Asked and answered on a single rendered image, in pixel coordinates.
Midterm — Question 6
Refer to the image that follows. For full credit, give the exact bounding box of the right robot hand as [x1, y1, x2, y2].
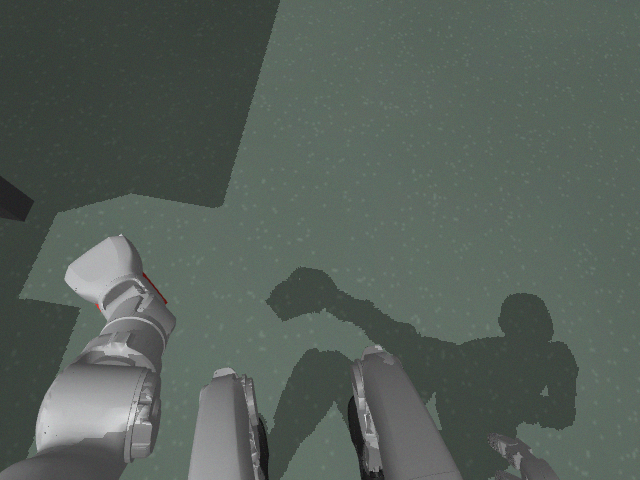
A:
[487, 432, 560, 480]

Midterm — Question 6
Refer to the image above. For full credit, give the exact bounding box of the right robot foot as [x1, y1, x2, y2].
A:
[348, 395, 385, 480]

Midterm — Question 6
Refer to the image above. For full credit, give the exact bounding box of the left robot arm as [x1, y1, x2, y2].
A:
[0, 274, 176, 480]

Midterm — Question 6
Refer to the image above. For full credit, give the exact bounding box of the left robot hand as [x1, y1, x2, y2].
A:
[64, 234, 143, 304]

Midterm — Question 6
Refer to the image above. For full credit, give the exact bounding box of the cube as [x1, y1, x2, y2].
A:
[95, 272, 168, 310]

